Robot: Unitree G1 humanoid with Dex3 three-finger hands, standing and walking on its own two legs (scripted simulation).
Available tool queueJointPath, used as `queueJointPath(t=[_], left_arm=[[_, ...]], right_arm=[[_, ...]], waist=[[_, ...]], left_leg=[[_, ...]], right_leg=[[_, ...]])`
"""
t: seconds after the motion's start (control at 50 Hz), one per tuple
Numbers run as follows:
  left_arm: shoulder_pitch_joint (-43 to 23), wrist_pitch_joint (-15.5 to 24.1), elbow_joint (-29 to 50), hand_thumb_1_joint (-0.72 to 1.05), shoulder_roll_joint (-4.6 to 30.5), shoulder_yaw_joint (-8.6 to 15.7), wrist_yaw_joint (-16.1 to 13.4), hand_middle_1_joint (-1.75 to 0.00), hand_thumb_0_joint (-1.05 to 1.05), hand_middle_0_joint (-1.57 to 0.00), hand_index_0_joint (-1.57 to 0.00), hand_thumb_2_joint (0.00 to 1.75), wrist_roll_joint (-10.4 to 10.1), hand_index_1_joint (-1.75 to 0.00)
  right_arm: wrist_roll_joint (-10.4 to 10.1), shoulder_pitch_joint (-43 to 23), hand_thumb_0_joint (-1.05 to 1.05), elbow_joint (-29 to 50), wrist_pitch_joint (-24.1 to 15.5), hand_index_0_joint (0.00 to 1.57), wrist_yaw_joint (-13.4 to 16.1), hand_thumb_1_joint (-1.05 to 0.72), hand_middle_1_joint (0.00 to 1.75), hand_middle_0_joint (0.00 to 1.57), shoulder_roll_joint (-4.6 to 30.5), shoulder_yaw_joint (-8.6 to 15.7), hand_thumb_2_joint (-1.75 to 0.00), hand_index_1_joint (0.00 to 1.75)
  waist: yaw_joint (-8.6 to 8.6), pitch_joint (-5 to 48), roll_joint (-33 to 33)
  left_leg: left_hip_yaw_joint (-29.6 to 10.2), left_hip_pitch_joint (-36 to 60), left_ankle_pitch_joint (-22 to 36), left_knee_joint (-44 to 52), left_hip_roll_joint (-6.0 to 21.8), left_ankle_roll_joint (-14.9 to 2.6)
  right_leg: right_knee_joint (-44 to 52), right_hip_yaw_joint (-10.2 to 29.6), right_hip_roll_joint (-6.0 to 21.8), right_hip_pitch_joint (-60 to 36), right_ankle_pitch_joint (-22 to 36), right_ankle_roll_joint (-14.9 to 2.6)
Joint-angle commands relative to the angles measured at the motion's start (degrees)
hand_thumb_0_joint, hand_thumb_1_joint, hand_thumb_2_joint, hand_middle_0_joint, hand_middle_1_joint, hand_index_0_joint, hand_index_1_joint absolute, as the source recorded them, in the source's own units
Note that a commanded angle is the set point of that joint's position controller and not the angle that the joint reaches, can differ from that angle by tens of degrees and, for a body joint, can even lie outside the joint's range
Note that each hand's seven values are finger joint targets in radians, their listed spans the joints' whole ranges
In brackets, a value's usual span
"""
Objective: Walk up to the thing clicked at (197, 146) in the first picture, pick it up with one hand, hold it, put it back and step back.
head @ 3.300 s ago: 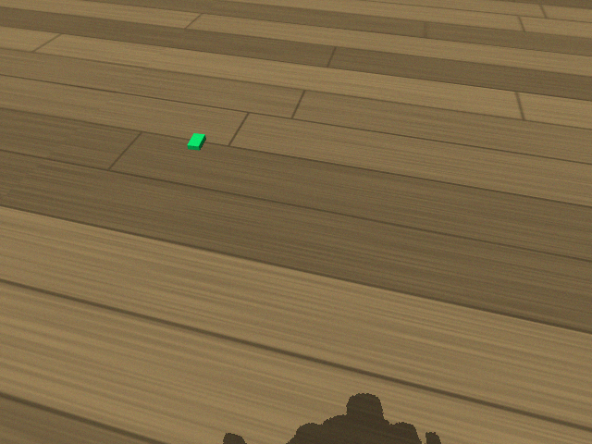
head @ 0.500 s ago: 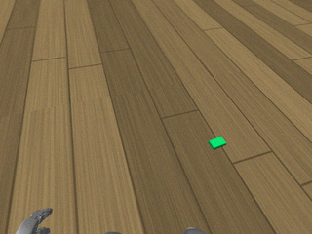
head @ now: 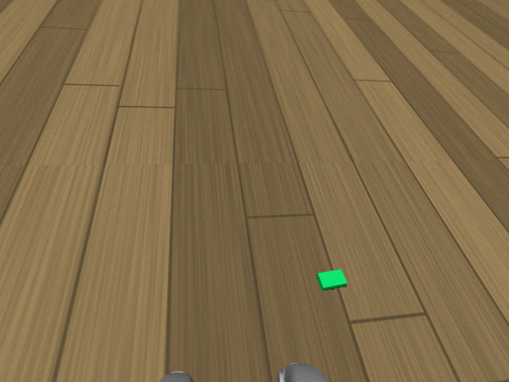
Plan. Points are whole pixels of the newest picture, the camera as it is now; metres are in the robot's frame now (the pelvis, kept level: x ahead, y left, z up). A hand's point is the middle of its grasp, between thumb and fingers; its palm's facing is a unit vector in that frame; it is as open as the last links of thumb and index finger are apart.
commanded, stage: walk up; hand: left
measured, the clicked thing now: (331, 279) +0.65 -0.40 -0.73
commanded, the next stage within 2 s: none
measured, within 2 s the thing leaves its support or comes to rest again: neither
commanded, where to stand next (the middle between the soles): +0.32 -0.66 m, yaw +14 degrees
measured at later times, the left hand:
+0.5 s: hand out of the picture +0.03 +0.04 -0.14, palm faces +0.14 -0.92 -0.36, open 7.4 cm
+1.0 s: hand (349, 365) +0.19 -0.18 -0.14, palm faces +0.11 -0.91 -0.40, open 7.4 cm
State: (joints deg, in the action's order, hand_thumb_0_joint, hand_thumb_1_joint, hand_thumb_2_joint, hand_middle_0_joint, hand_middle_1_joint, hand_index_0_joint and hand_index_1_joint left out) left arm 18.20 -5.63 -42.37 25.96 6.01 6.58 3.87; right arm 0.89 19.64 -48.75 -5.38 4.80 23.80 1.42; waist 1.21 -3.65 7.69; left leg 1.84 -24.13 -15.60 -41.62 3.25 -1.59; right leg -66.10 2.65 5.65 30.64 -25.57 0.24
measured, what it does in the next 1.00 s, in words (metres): steps to the right: right foot, then left foot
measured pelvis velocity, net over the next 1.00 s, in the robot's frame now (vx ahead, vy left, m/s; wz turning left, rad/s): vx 0.14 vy -0.48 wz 0.15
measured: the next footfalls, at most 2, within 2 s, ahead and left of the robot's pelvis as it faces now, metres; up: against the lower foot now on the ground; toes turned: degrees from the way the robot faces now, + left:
right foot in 0.16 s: +0.10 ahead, -0.28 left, +0.00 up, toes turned -1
left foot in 0.52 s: +0.18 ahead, -0.15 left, +0.00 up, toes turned +12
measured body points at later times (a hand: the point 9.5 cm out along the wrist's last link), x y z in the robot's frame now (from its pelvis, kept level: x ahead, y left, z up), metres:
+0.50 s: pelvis +0.08 -0.24 +0.01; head +0.12 -0.21 +0.46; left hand +0.02 +0.08 -0.11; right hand +0.22 -0.55 -0.08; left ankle +0.14 -0.16 -0.69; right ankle +0.06 -0.28 -0.71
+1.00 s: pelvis +0.14 -0.48 -0.02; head +0.16 -0.47 +0.43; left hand +0.18 -0.14 -0.11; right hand +0.23 -0.86 -0.10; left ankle +0.14 -0.29 -0.66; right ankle +0.19 -0.62 -0.71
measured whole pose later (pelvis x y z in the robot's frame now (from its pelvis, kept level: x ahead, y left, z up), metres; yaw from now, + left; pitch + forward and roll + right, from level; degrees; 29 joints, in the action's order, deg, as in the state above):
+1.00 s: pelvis +0.14 -0.48 -0.02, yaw +9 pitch -1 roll +0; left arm 14.5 -4.0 -41.3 24.8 6.4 4.6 3.6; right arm 1.8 17.3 -56.5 -1.3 6.7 30.0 4.8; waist 0.5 -4.3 0.7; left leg -4.9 -34.2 -31.5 -68.9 5.6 -2.1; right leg -52.6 0.9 2.9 25.5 -25.8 2.0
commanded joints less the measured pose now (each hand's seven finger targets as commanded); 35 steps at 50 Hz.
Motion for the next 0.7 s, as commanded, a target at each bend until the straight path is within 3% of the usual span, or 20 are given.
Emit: queueJointPath(t=[0.0,0.06,0.1,0.12,0.14,0.16,0.18,0.2,0.26,0.3,0.36,0.4,0.46,0.48,0.5,0.52,0.54,0.56,0.62,0.68], left_arm=[[2.0,0.8,4.7,0.9,11.4,5.0,0.3,-0.3,0.0,-0.2,-0.2,0.9,-0.6,-0.3],[2.8,0.6,4.4,0.9,11.4,5.5,0.2,-0.3,0.0,-0.2,-0.2,0.9,-0.6,-0.3],[11.3,0.6,1.3,0.9,11.3,6.1,-0.2,-0.3,0.0,-0.2,-0.2,0.9,-1.0,-0.3],[18.3,1.0,-1.8,0.9,11.4,6.7,-0.8,-0.3,0.0,-0.2,-0.2,0.9,-0.7,-0.3],[23.1,1.7,-3.0,0.9,15.3,7.5,-1.7,-0.3,0.0,-0.2,-0.2,0.9,0.8,-0.3],[14.6,2.3,0.9,0.9,18.9,7.3,-2.3,-0.3,0.0,-0.2,-0.2,0.9,1.1,-0.3],[0.3,2.9,5.6,0.9,22.2,7.3,-2.9,-0.3,0.0,-0.2,-0.2,0.9,0.3,-0.3],[-4.0,3.4,6.7,0.9,21.4,7.6,-3.2,-0.3,0.0,-0.2,-0.2,0.9,-0.8,-0.3],[-2.5,4.2,3.8,0.9,14.9,5.5,-3.5,-0.3,0.0,-0.2,-0.2,0.9,0.0,-0.3],[-0.9,4.5,3.4,0.9,12.3,4.5,-3.4,-0.3,0.0,-0.2,-0.2,0.9,0.1,-0.3],[1.4,4.6,4.2,0.9,10.5,3.6,-3.4,-0.3,0.0,-0.2,-0.2,0.9,0.2,-0.3],[-0.3,4.2,5.7,0.9,10.3,3.2,-3.5,-0.3,0.0,-0.2,-0.2,0.9,0.5,-0.3],[-3.9,3.2,8.3,0.9,9.6,2.4,-3.3,-0.3,0.0,-0.2,-0.2,0.9,0.0,-0.3],[-3.2,3.5,9.2,0.9,7.9,1.8,-3.5,-0.3,0.0,-0.2,-0.2,0.9,-0.2,-0.3],[-0.3,3.8,9.2,0.9,5.8,1.2,-3.8,-0.3,0.0,-0.2,-0.2,0.9,-0.3,-0.3],[2.3,3.4,9.2,0.9,5.5,1.6,-4.0,-0.3,0.0,-0.2,-0.2,0.9,-0.1,-0.3],[2.2,2.1,8.2,0.9,9.6,2.4,-4.2,-0.3,0.0,-0.2,-0.2,0.9,0.4,-0.3],[3.0,1.8,7.7,0.9,13.1,3.2,-4.3,-0.3,0.0,-0.2,-0.2,0.9,0.2,-0.3],[-0.7,1.8,6.3,0.9,12.5,4.3,-3.9,-0.3,0.0,-0.2,-0.2,0.9,0.0,-0.3],[0.3,1.4,6.5,0.9,10.4,4.2,-2.8,-0.3,0.0,-0.2,-0.2,0.9,-0.5,-0.3]], right_arm=[[1.1,-0.9,0.0,2.5,-1.2,0.2,1.2,-0.9,0.3,0.2,23.3,7.3,-0.9,0.3],[1.8,-2.2,0.0,2.1,-0.7,0.2,0.9,-0.9,0.3,0.2,25.4,8.2,-0.9,0.3],[1.9,-9.5,0.0,3.2,0.2,0.2,1.2,-0.9,0.3,0.2,24.7,7.8,-0.9,0.3],[2.4,-11.3,0.0,3.2,0.9,0.2,1.4,-0.9,0.3,0.2,21.1,6.9,-0.9,0.3],[1.6,-11.6,0.0,3.6,1.5,0.2,1.6,-0.9,0.3,0.2,14.4,5.0,-0.9,0.3],[0.5,-7.5,0.0,3.4,1.9,0.2,2.6,-0.9,0.3,0.2,10.9,4.1,-0.9,0.3],[0.6,-5.5,0.0,2.9,1.9,0.2,3.3,-0.9,0.3,0.2,14.1,5.8,-0.9,0.3],[0.1,-4.9,0.0,0.8,1.7,0.2,3.0,-0.9,0.3,0.2,17.4,6.2,-0.9,0.3],[-1.8,-0.6,0.0,-4.2,0.9,0.2,2.0,-0.9,0.3,0.2,16.6,5.1,-0.9,0.3],[-1.5,1.4,0.0,-5.0,0.5,0.2,1.2,-0.9,0.3,0.2,14.8,4.1,-0.9,0.3],[-1.3,-0.5,0.0,-3.6,0.2,0.2,0.8,-0.9,0.3,0.2,13.8,3.5,-0.9,0.3],[-1.6,1.5,0.0,-3.0,0.3,0.2,0.8,-0.9,0.3,0.2,13.4,3.5,-0.9,0.3],[-1.8,9.4,0.0,-4.6,0.4,0.2,1.3,-0.9,0.3,0.2,13.1,4.3,-0.9,0.3],[-1.3,13.9,0.0,-5.4,0.4,0.2,1.9,-0.9,0.3,0.2,14.8,5.1,-0.9,0.3],[-0.3,15.4,0.0,-4.7,0.4,0.2,2.5,-0.9,0.3,0.2,17.5,6.2,-0.9,0.3],[0.3,14.1,0.0,-2.2,0.4,0.2,3.3,-0.9,0.3,0.2,21.3,7.5,-0.9,0.3],[-0.6,12.0,0.0,-0.8,0.7,0.2,3.9,-0.9,0.3,0.2,21.8,7.5,-0.9,0.3],[-2.0,6.5,0.0,0.3,0.6,0.2,4.0,-0.9,0.3,0.2,24.2,7.9,-0.9,0.3],[-0.7,2.4,0.0,0.8,-0.2,0.2,3.7,-0.9,0.3,0.2,17.5,6.0,-0.9,0.3],[-0.1,1.3,0.0,0.1,-1.1,0.2,2.9,-0.9,0.3,0.2,19.9,6.3,-0.9,0.3]], waist=[[0.79,0.0,-19.4],[0.95,3.0,-22.6],[7.28,4.7,-19.5],[11.23,6.2,-9.8],[15.12,2.4,9.0],[10.46,-2.5,14.3],[3.1,-4.6,10.1],[1.07,-6.1,5.2],[0.58,-5.4,2.8],[1.42,-4.5,2.8],[3.49,-2.5,2.9],[2.29,0.8,2.1],[-2.42,4.5,-2.2],[-4.54,7.2,-7.6],[-5.27,9.8,-14.1],[-4.57,12.2,-19.0],[-3.7,10.6,-7.2],[-2.48,9.0,-9.4],[-1.33,4.1,-2.6],[0.43,0.9,-10.2]], left_leg=[[-15.3,-6.3,-24.9,20.3,10.4,-9.83],[-15.9,-7.0,-24.0,18.8,10.7,-9.41],[-10.0,-15.7,-23.2,13.4,8.2,-6.64],[-5.1,-18.5,-24.9,-0.7,3.4,-4.79],[2.1,-28.0,-26.2,-23.4,-6.2,-1.64],[-3.2,-33.3,-23.0,-36.3,-8.6,0.16],[-5.8,-29.3,-16.5,-36.3,-4.4,-0.05],[-5.2,-27.5,-13.1,-34.4,-0.9,-0.67],[-4.1,-20.2,-9.0,-26.0,-0.8,-1.12],[-1.1,-16.4,-9.6,-19.1,-2.0,-1.21],[0.9,-14.8,-7.4,-9.8,-2.9,-1.48],[1.4,-7.7,-4.6,-5.0,-2.3,-2.07],[3.6,13.7,8.0,6.9,-4.1,-2.11],[0.1,22.5,10.9,11.2,-2.0,-2.96],[-13.9,30.6,7.6,13.4,5.9,-7.06],[-37.3,35.3,8.7,16.5,22.1,-14.3],[-40.8,27.5,6.1,18.5,26.7,-17.51],[-44.0,22.8,5.9,19.9,31.0,-21.21],[-22.1,10.0,13.3,14.8,18.0,-14.68],[-14.6,1.4,11.4,13.5,15.1,-13.56]], right_leg=[[8.0,-0.5,1.5,-1.1,-1.7,0.08],[11.7,-3.7,0.8,-4.8,-2.0,0.19],[21.2,-7.8,-0.9,-18.6,3.3,-0.25],[28.9,-8.9,-3.9,-23.8,2.8,0.62],[42.7,3.4,1.6,-23.9,-9.9,-0.35],[53.3,25.2,10.7,-14.6,-21.6,-3.08],[60.9,35.2,15.9,-10.0,-28.6,-8.2],[60.5,34.2,16.0,-9.3,-29.0,-8.67],[46.2,12.5,7.7,-12.2,-0.9,-7.41],[43.8,8.6,6.4,-15.7,9.2,-10.04],[43.1,7.7,7.5,-21.8,19.5,-11.13],[42.4,7.0,8.9,-20.8,23.1,-11.12],[32.2,0.3,4.6,-10.2,26.7,-6.97],[21.9,-2.7,1.6,-6.2,27.8,-4.23],[11.6,-3.9,-1.3,3.1,15.2,-0.86],[-1.0,-1.2,-5.2,13.8,-7.8,3.28],[-7.6,5.0,-3.6,12.7,-7.7,3.5],[-14.0,7.9,-2.0,12.8,-8.4,3.45],[-11.2,9.6,-1.4,6.5,-2.0,1.55],[-8.5,6.7,-0.8,3.4,1.3,0.17]])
